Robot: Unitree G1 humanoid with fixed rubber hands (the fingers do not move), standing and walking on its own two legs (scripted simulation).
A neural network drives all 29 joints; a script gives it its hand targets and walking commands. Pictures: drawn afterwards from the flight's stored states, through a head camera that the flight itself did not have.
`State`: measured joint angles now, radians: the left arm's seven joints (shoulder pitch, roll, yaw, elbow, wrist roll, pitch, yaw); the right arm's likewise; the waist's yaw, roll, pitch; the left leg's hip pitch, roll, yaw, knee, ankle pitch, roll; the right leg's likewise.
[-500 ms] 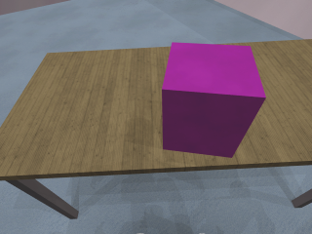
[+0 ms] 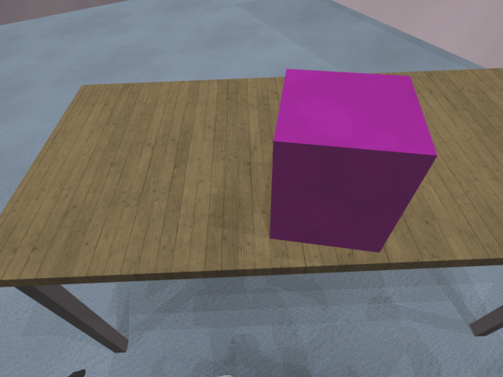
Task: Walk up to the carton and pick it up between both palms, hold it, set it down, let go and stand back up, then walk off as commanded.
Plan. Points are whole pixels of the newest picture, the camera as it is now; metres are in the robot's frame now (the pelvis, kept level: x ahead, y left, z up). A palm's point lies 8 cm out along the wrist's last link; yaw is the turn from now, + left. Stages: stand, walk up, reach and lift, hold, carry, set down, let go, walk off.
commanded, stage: walk up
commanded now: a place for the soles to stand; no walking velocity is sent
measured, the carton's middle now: (334, 163) +0.48 -0.12 +0.08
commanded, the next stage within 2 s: none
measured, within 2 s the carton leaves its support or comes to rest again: neither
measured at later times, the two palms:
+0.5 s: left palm out of the picture +0.08 +0.33 -0.09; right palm out of the picture +0.07 -0.34 -0.09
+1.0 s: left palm out of the picture +0.09 +0.33 -0.08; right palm out of the picture +0.08 -0.34 -0.10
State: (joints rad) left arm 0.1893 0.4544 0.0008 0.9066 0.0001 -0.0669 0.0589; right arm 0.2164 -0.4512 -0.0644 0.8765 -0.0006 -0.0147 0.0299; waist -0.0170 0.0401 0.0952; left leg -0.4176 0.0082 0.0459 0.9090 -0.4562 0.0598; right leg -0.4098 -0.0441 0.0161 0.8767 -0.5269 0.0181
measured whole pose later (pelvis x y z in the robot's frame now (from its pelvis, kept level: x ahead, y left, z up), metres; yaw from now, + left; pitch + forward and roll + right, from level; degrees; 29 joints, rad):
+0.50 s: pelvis +0.00 -0.01 +0.00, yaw +0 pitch -2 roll -1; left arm 0.20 0.45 0.00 0.91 0.00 -0.06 0.06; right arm 0.22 -0.45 -0.06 0.89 0.00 -0.01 0.03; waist -0.02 0.02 0.11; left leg -0.41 0.00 0.05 0.90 -0.45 0.06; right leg -0.41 -0.05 0.01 0.88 -0.48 0.02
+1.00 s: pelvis +0.01 -0.01 +0.00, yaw +1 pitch -1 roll -1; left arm 0.20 0.45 0.00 0.91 0.00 -0.07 0.06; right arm 0.21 -0.45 -0.06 0.89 0.00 -0.01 0.03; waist -0.02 0.04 0.10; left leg -0.41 0.00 0.04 0.90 -0.46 0.05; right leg -0.40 -0.06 0.01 0.86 -0.41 0.03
